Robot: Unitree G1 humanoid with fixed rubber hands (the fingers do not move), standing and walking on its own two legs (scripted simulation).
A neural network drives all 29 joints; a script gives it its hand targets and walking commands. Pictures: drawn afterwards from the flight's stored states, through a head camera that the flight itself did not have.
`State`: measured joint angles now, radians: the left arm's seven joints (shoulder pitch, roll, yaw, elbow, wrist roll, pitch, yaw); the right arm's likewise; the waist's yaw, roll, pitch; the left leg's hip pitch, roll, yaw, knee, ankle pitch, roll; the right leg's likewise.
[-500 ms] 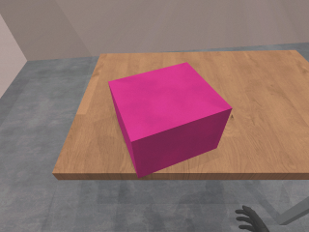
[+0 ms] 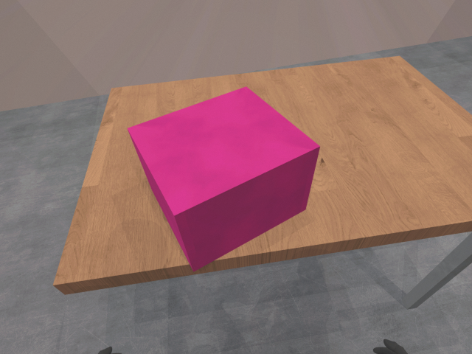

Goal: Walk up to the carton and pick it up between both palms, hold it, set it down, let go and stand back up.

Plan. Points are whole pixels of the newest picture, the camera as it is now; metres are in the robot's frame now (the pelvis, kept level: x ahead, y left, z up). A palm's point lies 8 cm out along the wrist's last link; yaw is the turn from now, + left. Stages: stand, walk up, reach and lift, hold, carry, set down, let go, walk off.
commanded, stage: walk up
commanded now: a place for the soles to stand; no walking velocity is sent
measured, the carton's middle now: (222, 171) +0.46 +0.04 +0.05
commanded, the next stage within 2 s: reach and lift in 0.68 s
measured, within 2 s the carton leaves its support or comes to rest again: neither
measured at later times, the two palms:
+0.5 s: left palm out of the picture +0.11 +0.26 -0.08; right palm out of the picture +0.07 -0.26 -0.10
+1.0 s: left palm (121, 343) +0.18 +0.21 -0.06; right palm out of the picture +0.14 -0.28 -0.07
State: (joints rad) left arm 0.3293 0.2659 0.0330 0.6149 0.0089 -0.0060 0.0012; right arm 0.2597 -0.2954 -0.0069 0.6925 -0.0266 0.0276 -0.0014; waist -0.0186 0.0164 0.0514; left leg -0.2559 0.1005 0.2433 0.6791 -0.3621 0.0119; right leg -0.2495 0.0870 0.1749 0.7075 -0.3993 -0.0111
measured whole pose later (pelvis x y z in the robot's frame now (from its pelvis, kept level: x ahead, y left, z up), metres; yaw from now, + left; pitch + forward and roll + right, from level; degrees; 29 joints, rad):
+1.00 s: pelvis -0.02 +0.00 +0.01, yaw +2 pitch -4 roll +0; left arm 0.06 0.17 0.00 0.47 0.06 0.30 0.07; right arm 0.08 -0.31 -0.10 0.82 0.02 -0.17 0.12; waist -0.05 -0.02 0.12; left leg -0.24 0.04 0.12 0.61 -0.29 0.01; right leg -0.21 0.02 0.02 0.60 -0.32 0.00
